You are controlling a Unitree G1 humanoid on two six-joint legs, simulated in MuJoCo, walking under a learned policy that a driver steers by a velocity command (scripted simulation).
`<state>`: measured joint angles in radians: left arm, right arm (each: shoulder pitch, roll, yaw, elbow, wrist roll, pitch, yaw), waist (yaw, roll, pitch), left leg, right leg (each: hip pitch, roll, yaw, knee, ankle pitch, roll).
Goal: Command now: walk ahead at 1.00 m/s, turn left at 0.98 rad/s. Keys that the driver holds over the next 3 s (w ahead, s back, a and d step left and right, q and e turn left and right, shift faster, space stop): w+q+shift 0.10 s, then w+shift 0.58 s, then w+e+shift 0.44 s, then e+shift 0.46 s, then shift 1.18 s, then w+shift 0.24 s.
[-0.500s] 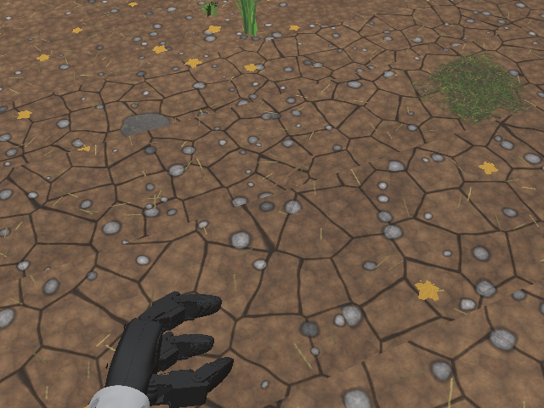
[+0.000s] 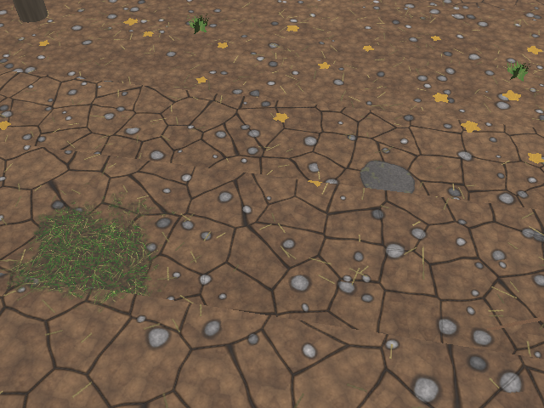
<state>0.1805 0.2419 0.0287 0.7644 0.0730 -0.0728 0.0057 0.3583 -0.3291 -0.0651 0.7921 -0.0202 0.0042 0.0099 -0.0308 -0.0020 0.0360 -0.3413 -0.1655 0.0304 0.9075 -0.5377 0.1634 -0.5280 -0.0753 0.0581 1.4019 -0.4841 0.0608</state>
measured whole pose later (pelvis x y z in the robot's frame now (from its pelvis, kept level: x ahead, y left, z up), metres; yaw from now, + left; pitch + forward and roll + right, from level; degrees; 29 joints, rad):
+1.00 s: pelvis +0.87 +0.11 -0.18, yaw +8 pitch +0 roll +2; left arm 0.11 0.29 0.07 0.80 0.04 -0.03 -0.09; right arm 0.49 -0.26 -0.03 0.99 -0.02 -0.15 -0.05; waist -0.05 -0.02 0.02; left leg 0.16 -0.08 0.22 0.53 -0.70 0.05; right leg -0.62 -0.02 -0.07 0.57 0.54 -0.15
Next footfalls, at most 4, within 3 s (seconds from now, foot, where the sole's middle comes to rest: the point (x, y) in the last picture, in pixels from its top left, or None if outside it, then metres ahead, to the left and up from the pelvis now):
0.24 right None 0.36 -0.18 -0.89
0.60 left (232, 371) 0.67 0.12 -0.89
1.10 right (244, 271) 1.11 0.10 -1.06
1.38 left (203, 200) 1.47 0.27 -1.06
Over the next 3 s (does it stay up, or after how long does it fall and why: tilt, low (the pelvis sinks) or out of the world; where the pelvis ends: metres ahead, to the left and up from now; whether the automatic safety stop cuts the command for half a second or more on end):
stays up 1.39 0.12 -0.28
